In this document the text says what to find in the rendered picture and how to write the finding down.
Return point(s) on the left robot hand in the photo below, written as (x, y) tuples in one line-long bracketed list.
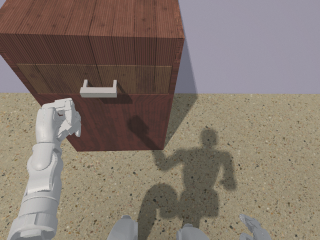
[(48, 121)]

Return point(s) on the handle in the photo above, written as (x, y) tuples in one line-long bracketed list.
[(98, 92)]

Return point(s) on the left robot shin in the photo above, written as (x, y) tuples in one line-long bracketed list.
[(126, 217)]

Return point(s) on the right robot hand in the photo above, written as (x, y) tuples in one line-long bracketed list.
[(254, 227)]

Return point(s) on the drawer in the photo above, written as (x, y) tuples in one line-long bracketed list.
[(57, 78)]

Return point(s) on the robot left forearm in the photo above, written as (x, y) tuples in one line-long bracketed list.
[(36, 219)]

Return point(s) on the right robot thigh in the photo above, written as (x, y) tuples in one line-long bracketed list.
[(191, 233)]

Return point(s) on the cabinet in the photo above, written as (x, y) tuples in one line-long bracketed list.
[(100, 32)]

